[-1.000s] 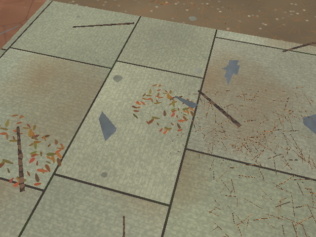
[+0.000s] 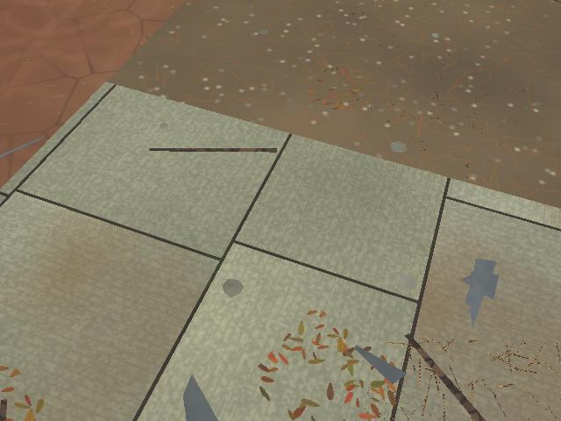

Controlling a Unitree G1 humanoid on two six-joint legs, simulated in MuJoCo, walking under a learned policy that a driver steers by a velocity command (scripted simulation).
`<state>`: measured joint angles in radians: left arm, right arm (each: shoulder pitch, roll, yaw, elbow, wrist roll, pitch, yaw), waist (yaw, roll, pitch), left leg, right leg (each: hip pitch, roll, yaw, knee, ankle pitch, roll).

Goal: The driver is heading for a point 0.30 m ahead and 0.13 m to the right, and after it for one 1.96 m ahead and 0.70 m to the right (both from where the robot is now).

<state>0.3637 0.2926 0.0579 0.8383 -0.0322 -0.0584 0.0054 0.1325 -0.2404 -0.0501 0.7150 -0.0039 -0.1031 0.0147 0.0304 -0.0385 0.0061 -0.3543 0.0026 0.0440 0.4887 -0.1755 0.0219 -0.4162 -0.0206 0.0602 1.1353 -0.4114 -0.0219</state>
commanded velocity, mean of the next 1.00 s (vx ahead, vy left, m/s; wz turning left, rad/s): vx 0.50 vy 0.00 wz -0.51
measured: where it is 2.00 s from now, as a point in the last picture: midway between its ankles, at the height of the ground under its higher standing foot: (441, 268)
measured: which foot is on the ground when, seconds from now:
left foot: down 0.00-0.42, up 0.44-0.88, down 0.90-1.00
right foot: up 0.00-0.38, down 0.40-0.92, up 0.94-1.00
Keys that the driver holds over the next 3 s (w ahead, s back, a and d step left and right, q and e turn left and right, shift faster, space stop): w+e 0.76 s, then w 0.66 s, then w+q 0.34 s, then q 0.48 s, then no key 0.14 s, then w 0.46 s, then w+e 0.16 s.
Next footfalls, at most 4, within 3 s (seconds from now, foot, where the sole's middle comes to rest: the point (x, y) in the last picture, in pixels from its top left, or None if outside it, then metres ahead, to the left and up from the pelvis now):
0.40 right None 0.33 -0.19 -0.77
0.90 left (330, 351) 0.66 -0.10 -0.77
1.42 right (466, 318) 0.77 -0.46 -0.77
1.94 left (418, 212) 1.13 -0.38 -0.77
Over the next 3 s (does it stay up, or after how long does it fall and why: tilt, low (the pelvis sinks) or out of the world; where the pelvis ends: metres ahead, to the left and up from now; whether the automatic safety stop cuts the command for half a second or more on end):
stays up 1.21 -0.45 0.01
